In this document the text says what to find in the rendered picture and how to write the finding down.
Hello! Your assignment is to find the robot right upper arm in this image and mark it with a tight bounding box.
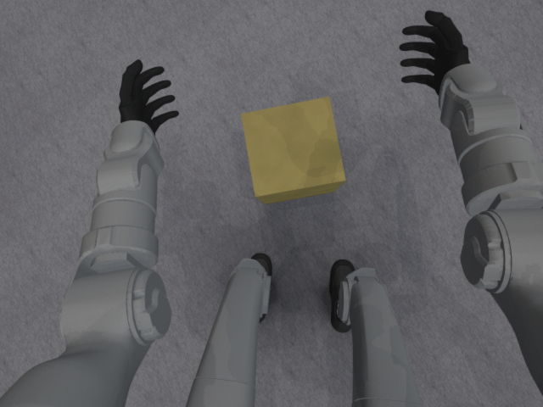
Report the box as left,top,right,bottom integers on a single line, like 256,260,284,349
460,209,543,396

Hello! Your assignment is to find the robot right hand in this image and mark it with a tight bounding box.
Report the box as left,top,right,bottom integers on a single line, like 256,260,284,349
400,10,470,96

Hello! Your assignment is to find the right robot forearm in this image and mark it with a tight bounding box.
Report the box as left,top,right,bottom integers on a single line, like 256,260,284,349
439,64,543,217

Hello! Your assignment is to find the robot left upper arm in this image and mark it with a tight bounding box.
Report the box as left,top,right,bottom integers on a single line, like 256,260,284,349
0,266,171,407

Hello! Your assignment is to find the robot left hand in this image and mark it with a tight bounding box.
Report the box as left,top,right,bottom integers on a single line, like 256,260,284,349
119,59,179,135

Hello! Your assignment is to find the carton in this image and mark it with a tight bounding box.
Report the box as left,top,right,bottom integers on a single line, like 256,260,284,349
241,97,346,204

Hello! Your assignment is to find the right robot thigh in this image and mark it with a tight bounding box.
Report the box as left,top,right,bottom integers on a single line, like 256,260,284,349
339,276,423,407

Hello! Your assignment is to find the left robot forearm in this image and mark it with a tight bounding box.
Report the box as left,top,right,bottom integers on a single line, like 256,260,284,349
59,120,165,344

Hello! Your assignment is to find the robot left foot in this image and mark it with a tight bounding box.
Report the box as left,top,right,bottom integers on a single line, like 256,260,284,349
251,253,272,323

